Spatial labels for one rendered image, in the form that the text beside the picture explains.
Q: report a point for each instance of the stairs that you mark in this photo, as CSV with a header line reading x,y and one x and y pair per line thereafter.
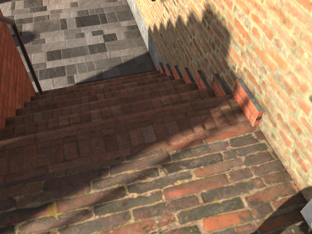
x,y
101,100

